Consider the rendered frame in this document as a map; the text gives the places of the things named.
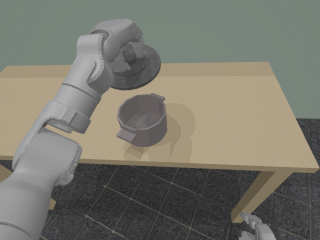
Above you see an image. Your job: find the table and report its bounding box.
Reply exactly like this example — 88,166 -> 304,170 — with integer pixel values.
0,61 -> 320,223

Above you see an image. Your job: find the robot right hand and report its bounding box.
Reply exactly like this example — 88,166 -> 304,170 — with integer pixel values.
239,212 -> 277,240

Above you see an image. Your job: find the left robot forearm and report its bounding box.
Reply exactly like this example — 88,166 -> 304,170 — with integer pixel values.
12,27 -> 121,170

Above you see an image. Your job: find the robot left hand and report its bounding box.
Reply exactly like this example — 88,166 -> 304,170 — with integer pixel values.
91,18 -> 144,72

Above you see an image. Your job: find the knob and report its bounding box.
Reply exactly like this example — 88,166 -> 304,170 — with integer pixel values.
122,50 -> 137,66

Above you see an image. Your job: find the pot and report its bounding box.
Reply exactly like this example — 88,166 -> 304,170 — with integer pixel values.
116,93 -> 167,147

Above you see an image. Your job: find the lid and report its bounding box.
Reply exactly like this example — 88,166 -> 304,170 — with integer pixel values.
111,43 -> 161,91

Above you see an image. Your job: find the left robot upper arm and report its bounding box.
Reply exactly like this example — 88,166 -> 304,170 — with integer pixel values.
0,127 -> 82,240

